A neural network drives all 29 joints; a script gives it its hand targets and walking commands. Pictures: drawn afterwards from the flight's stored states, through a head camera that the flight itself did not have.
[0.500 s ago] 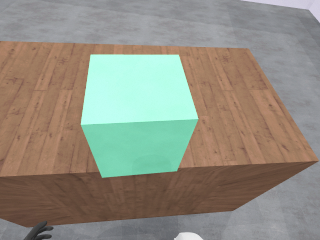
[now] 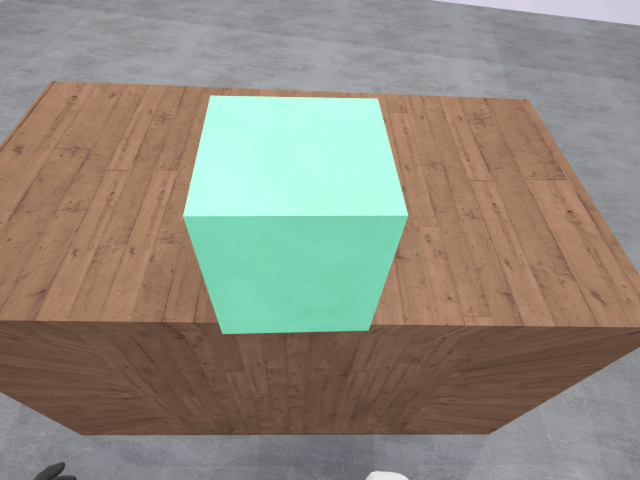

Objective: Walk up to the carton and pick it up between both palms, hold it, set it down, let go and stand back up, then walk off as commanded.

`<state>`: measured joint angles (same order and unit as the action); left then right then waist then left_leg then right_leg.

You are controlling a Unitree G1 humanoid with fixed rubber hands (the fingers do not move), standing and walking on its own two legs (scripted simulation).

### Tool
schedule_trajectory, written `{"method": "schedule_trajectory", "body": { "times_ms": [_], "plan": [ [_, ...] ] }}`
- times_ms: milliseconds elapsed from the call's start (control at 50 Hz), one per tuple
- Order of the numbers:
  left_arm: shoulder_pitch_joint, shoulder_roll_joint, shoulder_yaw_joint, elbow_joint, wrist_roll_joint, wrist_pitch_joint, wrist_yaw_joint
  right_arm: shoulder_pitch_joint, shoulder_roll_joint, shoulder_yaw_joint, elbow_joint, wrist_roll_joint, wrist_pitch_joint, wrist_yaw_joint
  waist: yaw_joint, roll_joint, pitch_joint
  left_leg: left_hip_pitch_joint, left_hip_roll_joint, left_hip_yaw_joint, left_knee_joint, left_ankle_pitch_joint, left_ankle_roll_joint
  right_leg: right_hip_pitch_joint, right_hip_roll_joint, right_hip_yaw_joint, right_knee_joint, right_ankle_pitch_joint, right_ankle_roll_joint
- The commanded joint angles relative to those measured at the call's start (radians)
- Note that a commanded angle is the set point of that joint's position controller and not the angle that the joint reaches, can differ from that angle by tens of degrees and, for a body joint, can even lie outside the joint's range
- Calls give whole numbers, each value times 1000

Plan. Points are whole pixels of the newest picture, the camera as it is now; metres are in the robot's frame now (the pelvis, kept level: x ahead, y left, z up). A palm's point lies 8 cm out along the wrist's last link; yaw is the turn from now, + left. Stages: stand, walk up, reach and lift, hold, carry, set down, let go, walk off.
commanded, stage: walk up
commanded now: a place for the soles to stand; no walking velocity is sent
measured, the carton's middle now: (295, 222) +0.42 +0.02 +0.07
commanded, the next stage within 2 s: none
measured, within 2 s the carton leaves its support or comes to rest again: neither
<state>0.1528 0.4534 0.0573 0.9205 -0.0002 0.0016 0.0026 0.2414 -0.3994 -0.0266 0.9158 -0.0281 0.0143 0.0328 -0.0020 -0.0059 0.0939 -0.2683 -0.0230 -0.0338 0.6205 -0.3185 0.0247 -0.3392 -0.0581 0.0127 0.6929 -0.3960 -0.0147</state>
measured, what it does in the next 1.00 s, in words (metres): stands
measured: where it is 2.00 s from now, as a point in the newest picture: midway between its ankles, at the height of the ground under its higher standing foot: outside the picture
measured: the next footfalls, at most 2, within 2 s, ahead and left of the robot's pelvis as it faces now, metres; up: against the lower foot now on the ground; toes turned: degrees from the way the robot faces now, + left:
right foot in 1.88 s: +0.07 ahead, -0.15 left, +0.00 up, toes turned -3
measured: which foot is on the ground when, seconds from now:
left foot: down 0.00-1.00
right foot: down 0.00-1.00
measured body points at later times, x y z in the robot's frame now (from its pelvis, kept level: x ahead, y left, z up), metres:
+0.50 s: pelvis +0.00 -0.01 +0.02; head +0.01 +0.00 +0.47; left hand +0.09 +0.32 -0.11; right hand +0.13 -0.32 -0.09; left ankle +0.01 +0.11 -0.73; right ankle +0.00 -0.15 -0.73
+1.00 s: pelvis +0.04 -0.01 +0.01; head +0.06 -0.01 +0.46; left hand +0.15 +0.30 -0.11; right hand +0.10 -0.35 -0.10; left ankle +0.01 +0.11 -0.73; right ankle +0.00 -0.15 -0.73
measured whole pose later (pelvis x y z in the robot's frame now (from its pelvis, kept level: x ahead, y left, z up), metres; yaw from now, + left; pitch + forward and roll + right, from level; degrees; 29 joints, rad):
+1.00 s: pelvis +0.04 -0.01 +0.01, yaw -3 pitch -1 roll +0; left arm 0.12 0.41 0.02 1.04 0.01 -0.02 0.00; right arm 0.14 -0.41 -0.02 1.05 -0.01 -0.02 0.01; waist -0.01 -0.02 0.06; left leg -0.13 0.01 0.00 0.45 -0.30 0.00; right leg -0.14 -0.02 0.04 0.45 -0.29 0.02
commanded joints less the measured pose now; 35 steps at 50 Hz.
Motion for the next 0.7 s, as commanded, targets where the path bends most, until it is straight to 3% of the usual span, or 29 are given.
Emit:
{"method": "schedule_trajectory", "body": {
  "times_ms": [0, 40, 60, 80, 100, 160, 220, 300, 460, 520, 560, 600, 660, 680],
  "plan": [
    [31, 160, 21, -13, 4, -43, 5, -112, -185, -31, -50, 20, -38, -27, 49, 42, -140, 16, 122, -120, -133, 282, 42, 174, -47, 84, -167, 339, -37],
    [-13, 160, 18, -12, 4, -50, 10, -69, -193, -30, -25, 24, -45, -31, 17, 52, -205, 73, 105, -100, -96, 364, 33, 234, -73, 99, -188, 458, -47],
    [8, 151, 14, -3, 4, -54, 14, -81, -173, -21, -27, 27, -44, -29, 24, 61, -208, 65, 110, -106, -108, 342, 40, 258, -88, 119, -219, 450, -49],
    [-19, 173, 11, 5, 6, -57, 15, -75, -181, -28, -20, 29, -42, -28, -2, 25, -194, 61, 104, -85, -133, 326, 32, 254, -89, 108, -207, 465, -60],
    [-50, 171, 4, 4, 0, -53, 11, -87, -178, -26, -8, 26, -41, -31, -11, 1, -180, 88, 108, -81, -162, 320, 31, 212, -77, 104, -202, 431, -48],
    [-49, 137, -8, 31, -6, -40, 7, -150, -198, -25, 17, 27, -45, -30, 10, 34, -134, 95, 144, -123, -224, 318, 39, 181, -27, 50, -220, 331, -19],
    [-41, 134, -16, 62, -3, -42, 5, -200, -195, -20, 30, 24, -41, -27, 16, 74, -98, 85, 143, -114, -272, 241, 33, 185, -31, 62, -273, 285, -18],
    [-54, 133, -17, 97, -3, -46, 2, -231, -189, -20, 60, 20, -40, -25, 13, 69, -76, 77, 134, -105, -312, 155, 23, 187, -37, 78, -310, 268, -16],
    [-88, 146, -16, 133, 8, -54, 2, -237, -179, -17, 103, 20, -36, -19, 3, -5, -93, 141, 117, -70, -312, 159, 12, 172, -60, 103, -372, 260, -15],
    [-90, 142, -14, 145, 9, -53, 2, -232, -179, -22, 118, 20, -33, -17, 1, -2, -92, 139, 114, -68, -316, 135, 12, 174, -62, 111, -391, 219, -18],
    [-55, 163, -1, 131, 20, -44, -5, -206, -194, -34, 111, 9, -37, -13, 8, -46, -81, 100, 87, -43, -281, -58, 25, 173, -52, 131, -402, -13, -42],
    [-48, 170, 5, 124, 21, -39, -8, -200, -179, -32, 107, 6, -36, -11, 10, -81, -57, 60, 68, -29, -258, -80, 20, 166, -67, 163, -431, -106, -51],
    [-57, 169, 8, 105, 20, -35, -8, -173, -170, -35, 107, -2, -41, -14, 1, -84, -21, 46, 60, -19, -253, -12, 11, 147, -85, 189, -438, -65, -61],
    [-65, 163, 5, 101, 19, -35, -8, -164, -166, -34, 112, -3, -44, -16, -1, -74, -21, 69, 68, -24, -268, 32, 9, 142, -86, 183, -419, 13, -61]
  ]
}}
